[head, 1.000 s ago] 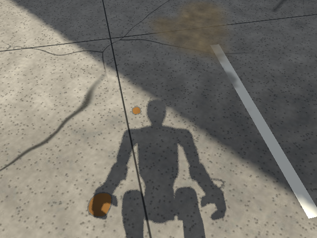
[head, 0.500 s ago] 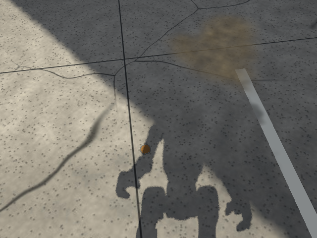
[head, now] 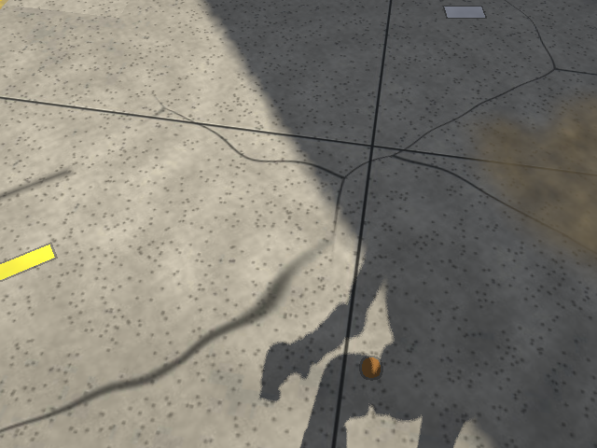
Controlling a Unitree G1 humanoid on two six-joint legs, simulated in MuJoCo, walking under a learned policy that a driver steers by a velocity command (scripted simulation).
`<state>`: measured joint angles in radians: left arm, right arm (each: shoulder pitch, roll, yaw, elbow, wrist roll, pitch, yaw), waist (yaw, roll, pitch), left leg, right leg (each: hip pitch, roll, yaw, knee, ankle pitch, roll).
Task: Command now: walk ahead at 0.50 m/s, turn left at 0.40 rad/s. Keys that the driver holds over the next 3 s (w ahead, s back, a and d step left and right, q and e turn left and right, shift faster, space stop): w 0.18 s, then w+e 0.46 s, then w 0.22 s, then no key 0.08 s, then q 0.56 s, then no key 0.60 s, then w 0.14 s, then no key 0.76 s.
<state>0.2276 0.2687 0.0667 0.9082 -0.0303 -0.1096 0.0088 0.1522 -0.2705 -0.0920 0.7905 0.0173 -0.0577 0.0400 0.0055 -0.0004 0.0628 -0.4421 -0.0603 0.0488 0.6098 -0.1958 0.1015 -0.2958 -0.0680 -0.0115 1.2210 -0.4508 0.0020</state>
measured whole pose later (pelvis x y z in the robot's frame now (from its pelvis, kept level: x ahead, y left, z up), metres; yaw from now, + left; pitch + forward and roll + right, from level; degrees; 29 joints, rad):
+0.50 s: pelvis +0.30 -0.05 -0.01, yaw -3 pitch +3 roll +0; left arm 0.09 0.27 0.06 0.80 -0.02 -0.10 -0.05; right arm 0.32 -0.27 -0.07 0.89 -0.01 -0.06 -0.02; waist -0.02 0.00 0.03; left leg -0.08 -0.02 0.02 0.81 -0.47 0.02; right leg -0.52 0.04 -0.05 0.59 -0.13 -0.10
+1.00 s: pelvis +0.59 -0.05 +0.00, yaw -13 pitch +3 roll +0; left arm 0.35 0.29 0.05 0.83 0.00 -0.05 0.01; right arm 0.05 -0.26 -0.04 0.72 -0.02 -0.13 0.03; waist 0.06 -0.02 0.01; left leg -0.48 -0.02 0.01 0.50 -0.08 0.03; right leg -0.18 0.08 0.14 0.80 -0.49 -0.02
